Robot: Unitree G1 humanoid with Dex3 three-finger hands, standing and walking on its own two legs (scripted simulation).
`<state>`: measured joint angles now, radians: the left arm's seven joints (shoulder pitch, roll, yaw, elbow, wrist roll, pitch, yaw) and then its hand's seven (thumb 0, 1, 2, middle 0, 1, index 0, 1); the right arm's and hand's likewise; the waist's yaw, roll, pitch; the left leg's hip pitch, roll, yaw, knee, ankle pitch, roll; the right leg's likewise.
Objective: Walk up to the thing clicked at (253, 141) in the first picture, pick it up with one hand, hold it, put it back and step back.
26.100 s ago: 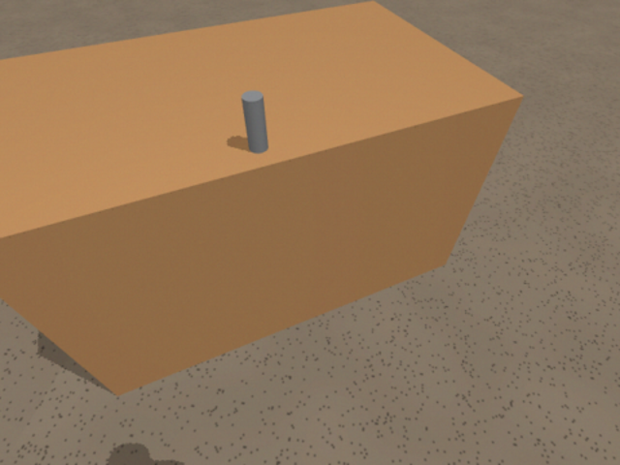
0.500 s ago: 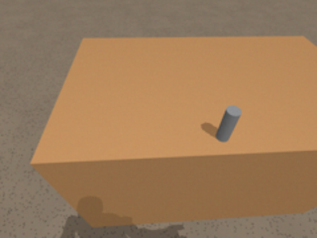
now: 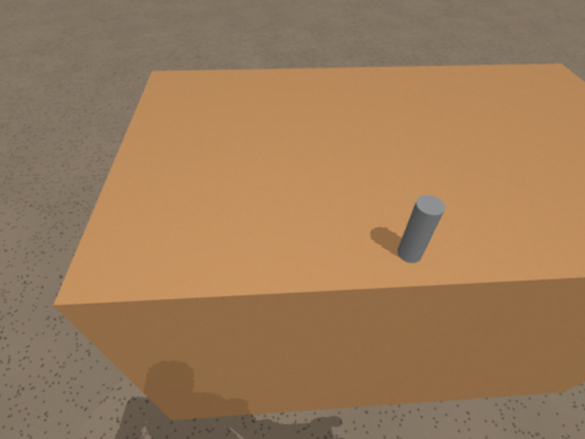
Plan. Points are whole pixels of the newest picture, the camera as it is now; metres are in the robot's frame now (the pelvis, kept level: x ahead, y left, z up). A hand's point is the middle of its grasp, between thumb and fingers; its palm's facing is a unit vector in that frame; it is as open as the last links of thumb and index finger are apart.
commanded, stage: stand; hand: right
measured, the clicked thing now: (419, 231) +0.42 -0.20 +0.03
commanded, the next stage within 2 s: none
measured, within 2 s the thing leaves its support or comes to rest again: neither
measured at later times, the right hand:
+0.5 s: hand out of the picture +0.06 -0.26 -0.16, palm faces -0.03 +0.94 -0.34, open 8.8 cm
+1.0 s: hand out of the picture +0.08 -0.26 -0.16, palm faces -0.04 +0.94 -0.34, open 7.4 cm
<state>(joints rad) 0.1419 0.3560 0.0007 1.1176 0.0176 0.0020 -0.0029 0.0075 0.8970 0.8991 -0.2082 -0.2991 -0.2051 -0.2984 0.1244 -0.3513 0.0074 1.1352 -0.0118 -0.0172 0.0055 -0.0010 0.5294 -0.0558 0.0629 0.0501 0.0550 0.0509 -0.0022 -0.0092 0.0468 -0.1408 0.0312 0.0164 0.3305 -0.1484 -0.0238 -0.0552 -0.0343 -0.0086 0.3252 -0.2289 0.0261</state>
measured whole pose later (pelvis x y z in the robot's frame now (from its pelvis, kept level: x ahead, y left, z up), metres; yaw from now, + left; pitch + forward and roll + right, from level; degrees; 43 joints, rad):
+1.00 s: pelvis +0.01 +0.00 +0.00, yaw +0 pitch -2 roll +0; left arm 0.13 0.36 0.01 1.11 0.02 0.00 0.00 0.01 0.90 0.90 -0.21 -0.30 -0.21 -0.30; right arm 0.11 -0.35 0.00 1.13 -0.01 -0.01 0.01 0.01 -0.90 -0.90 0.21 0.30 0.20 0.30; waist 0.00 -0.01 0.05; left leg -0.13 0.04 0.01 0.32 -0.15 -0.03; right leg -0.04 -0.03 -0.02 0.31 -0.23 0.02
